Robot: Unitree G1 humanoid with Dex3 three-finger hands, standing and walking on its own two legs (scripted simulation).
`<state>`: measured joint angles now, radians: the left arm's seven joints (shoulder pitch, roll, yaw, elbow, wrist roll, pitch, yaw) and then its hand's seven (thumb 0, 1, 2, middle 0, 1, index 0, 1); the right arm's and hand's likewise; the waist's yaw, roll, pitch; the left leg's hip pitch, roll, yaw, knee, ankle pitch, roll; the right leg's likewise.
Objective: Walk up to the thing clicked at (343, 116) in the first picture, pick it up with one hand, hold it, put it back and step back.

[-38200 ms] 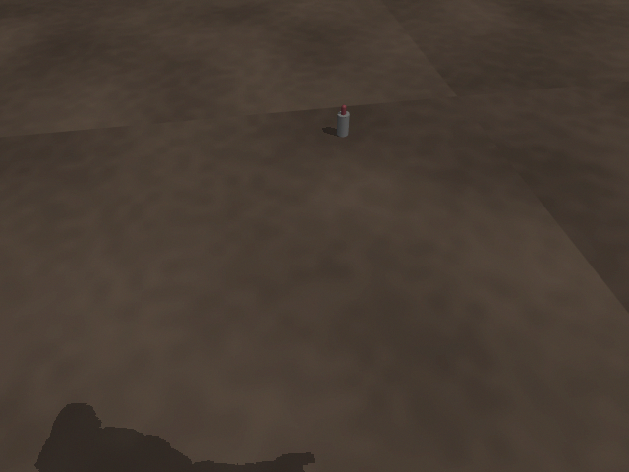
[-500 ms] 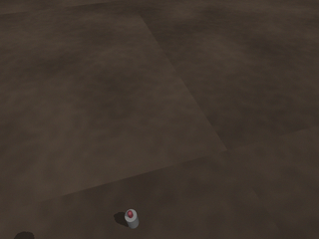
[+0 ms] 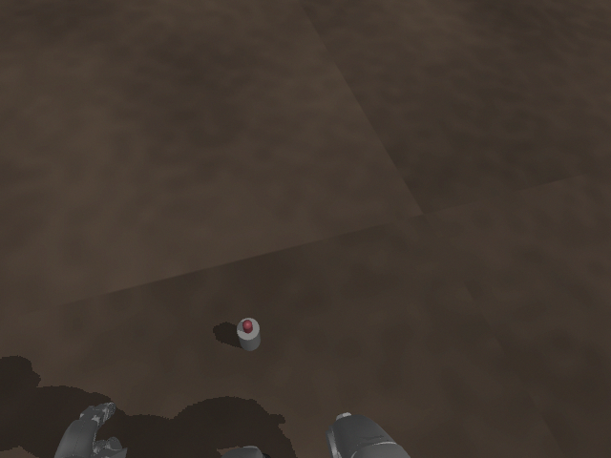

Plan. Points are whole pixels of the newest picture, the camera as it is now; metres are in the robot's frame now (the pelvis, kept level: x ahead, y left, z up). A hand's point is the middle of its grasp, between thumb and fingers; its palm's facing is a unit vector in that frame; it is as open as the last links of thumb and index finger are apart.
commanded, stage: step back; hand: left
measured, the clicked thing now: (248, 332) +0.47 +0.13 -0.68
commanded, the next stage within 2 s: none
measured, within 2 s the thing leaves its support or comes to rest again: neither
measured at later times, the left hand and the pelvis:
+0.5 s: hand out of the picture +0.01 +0.25 -0.14, palm faces -0.05 -0.91 -0.40, open 7.4 cm; pelvis -0.11 -0.01 +0.00, yaw -3 degrees
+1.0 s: hand out of the picture -0.16 +0.24 -0.16, palm faces -0.09 -0.91 -0.41, open 7.4 cm; pelvis -0.27 -0.03 -0.02, yaw -5 degrees
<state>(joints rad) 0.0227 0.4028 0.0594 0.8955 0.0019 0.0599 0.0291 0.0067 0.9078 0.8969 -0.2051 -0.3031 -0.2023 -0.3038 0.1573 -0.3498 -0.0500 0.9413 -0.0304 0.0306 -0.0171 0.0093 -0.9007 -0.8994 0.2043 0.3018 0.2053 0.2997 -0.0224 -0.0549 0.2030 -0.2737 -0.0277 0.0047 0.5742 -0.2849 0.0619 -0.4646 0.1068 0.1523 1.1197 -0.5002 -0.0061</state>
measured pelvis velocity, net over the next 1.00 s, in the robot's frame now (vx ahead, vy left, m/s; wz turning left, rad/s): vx -0.27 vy -0.03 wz -0.08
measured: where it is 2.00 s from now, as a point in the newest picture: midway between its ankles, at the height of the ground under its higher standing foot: outside the picture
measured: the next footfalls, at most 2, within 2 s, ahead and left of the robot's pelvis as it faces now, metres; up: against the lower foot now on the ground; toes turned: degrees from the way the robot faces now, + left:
right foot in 0.28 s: -0.05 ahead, -0.13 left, +0.00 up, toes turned -2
left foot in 0.60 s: -0.11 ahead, +0.12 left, +0.00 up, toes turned -4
